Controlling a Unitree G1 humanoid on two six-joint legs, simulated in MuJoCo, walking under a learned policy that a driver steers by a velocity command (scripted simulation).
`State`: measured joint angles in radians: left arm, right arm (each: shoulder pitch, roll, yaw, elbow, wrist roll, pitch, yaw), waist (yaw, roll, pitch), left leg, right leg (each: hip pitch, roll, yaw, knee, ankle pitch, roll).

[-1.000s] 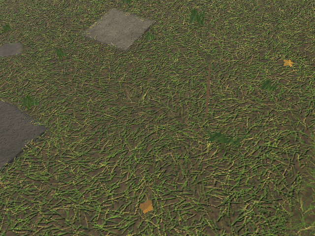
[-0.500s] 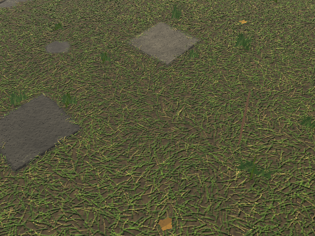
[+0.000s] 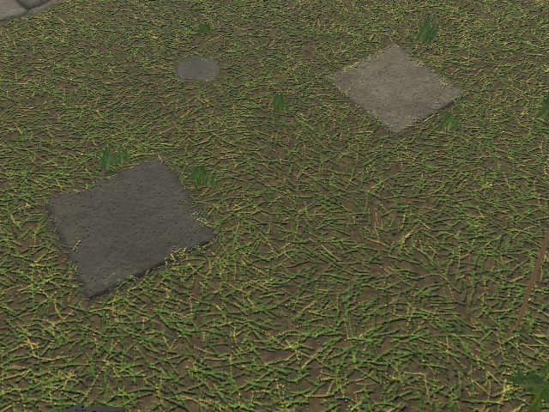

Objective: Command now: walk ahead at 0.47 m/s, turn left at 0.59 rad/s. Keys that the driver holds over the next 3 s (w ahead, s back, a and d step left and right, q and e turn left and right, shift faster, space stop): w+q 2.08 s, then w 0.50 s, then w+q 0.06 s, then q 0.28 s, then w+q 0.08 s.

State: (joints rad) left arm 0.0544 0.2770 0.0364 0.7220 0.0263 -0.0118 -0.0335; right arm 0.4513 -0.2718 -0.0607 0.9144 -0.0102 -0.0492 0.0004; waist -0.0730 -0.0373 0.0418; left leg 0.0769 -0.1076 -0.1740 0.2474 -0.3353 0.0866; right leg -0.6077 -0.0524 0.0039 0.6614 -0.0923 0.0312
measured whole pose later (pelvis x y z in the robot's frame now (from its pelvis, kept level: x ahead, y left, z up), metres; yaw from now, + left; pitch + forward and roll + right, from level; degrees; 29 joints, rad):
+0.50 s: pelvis +0.28 +0.00 +0.00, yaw +18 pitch +0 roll -2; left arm 0.40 0.24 0.04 0.91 0.02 -0.08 0.00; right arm 0.04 -0.26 -0.03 0.75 -0.04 0.00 0.09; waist 0.06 0.03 0.07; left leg -0.62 0.05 0.06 0.70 -0.06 0.08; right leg 0.07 -0.01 -0.26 0.26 -0.33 0.00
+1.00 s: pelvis +0.53 +0.13 +0.01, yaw +35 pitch +1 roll +0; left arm 0.06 0.27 0.03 0.72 0.04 0.00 -0.03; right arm 0.43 -0.27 -0.06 0.88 -0.01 -0.05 0.01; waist -0.08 -0.04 0.04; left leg -0.01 -0.16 -0.15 0.26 -0.26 0.13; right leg -0.67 -0.10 0.03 0.75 -0.06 0.05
